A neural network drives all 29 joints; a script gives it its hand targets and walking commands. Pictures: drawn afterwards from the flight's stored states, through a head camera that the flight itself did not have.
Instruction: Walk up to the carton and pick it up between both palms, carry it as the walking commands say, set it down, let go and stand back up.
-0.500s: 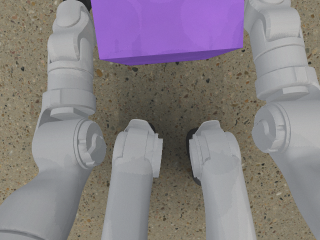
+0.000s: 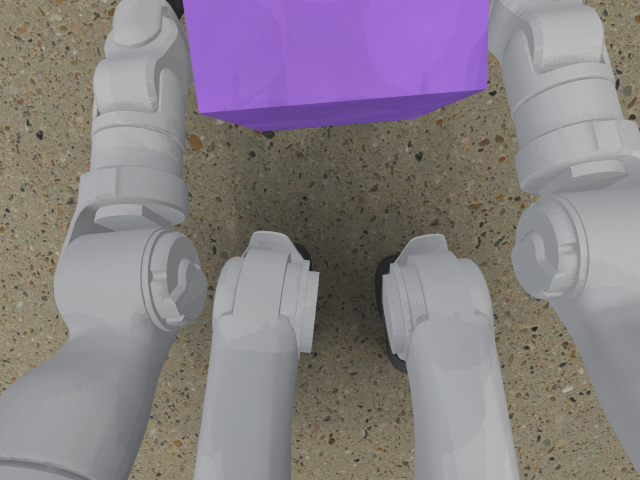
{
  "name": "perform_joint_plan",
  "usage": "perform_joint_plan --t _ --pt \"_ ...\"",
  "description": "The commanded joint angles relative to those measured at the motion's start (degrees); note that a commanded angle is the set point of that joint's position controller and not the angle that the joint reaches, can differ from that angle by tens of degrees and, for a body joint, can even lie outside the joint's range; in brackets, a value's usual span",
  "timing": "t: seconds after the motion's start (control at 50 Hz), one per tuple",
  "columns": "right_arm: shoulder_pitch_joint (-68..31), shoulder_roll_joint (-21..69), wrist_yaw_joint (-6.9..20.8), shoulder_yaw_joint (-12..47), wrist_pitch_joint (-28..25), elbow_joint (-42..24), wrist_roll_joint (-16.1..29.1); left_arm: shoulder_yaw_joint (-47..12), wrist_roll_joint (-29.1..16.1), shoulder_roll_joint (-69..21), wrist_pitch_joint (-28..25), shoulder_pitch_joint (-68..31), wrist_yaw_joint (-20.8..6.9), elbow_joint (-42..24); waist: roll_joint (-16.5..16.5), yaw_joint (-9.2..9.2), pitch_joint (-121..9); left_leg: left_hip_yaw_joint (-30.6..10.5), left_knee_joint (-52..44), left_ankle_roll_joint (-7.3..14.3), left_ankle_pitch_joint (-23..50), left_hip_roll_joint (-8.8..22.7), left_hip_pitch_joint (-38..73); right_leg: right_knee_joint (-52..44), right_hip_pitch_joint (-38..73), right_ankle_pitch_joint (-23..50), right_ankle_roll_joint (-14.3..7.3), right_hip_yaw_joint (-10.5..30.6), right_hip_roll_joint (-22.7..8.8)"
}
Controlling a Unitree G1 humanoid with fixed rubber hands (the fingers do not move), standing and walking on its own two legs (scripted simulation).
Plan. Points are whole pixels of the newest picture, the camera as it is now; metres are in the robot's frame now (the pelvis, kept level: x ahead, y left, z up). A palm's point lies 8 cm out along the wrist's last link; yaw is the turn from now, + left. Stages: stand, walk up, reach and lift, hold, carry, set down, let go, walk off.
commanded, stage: set down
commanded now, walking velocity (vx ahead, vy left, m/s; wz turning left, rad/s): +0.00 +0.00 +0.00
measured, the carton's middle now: out of the picture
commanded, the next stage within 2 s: none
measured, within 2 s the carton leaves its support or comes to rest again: rests again in 0.22 s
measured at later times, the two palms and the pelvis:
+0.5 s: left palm (162, 9) +0.53 +0.19 -0.17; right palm out of the picture +0.56 -0.13 -0.17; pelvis +0.00 +0.00 -0.01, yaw +0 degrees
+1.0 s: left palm (161, 12) +0.53 +0.19 -0.17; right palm out of the picture +0.56 -0.13 -0.17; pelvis -0.01 +0.00 -0.02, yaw +0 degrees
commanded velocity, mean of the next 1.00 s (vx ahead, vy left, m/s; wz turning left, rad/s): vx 0.00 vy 0.00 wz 0.00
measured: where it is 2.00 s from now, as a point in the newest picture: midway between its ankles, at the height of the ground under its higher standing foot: (343, 325)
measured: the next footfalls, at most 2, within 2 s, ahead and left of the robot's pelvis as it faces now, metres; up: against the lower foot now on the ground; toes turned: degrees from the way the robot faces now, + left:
none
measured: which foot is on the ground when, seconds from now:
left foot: down 0.00-1.00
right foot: down 0.00-1.00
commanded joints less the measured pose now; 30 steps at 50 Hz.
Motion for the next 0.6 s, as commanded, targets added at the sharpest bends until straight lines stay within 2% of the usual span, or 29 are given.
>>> perform_joint_plan --t 0.0,0.32,0.58 --pt "-35.2 53.5 15.4 18.6 -3.2 -10.2 7.4 -22.7 -7.3 -48.5 -2.5 -40.6 -16.0 -9.2 -3.1 2.25 -71.8 0.8 -6.3 1.1 23.7 -0.4 34.5 -9.0 32.2 24.4 -0.2 0.8 -0.8" --pt "-33.7 51.8 15.8 18.4 -4.4 -7.6 8.0 -22.7 -7.5 -47.4 -3.8 -39.3 -16.2 -7.5 -2.7 2.46 -65.6 0.1 -4.5 1.4 24.2 -0.1 33.4 -7.1 29.1 23.9 -0.5 1.1 -0.8" --pt "-32.1 49.8 17.1 15.7 -3.8 -2.7 5.8 -20.2 -5.8 -46.2 -3.2 -38.4 -17.0 -3.3 -2.4 1.94 -54.5 -0.2 -4.0 1.9 18.3 0.0 30.4 -6.7 23.9 16.9 -1.1 1.0 -1.1"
